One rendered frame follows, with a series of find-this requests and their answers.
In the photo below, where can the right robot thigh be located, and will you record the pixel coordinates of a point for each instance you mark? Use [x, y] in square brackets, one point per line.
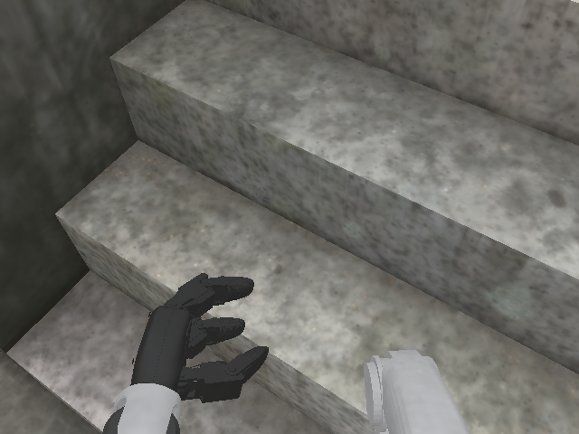
[405, 394]

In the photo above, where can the left robot forearm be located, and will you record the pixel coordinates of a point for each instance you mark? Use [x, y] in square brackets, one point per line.
[145, 408]

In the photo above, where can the left robot hand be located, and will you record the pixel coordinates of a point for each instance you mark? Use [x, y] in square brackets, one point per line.
[176, 332]

